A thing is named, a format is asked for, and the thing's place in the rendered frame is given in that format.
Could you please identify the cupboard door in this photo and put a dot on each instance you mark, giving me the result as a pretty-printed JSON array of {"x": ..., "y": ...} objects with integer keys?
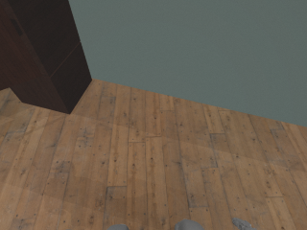
[{"x": 16, "y": 63}]

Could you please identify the right robot hand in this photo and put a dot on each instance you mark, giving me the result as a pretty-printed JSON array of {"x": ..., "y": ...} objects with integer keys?
[{"x": 242, "y": 224}]

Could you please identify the right robot thigh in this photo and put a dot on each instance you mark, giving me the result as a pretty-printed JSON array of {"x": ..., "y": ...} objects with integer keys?
[{"x": 187, "y": 224}]

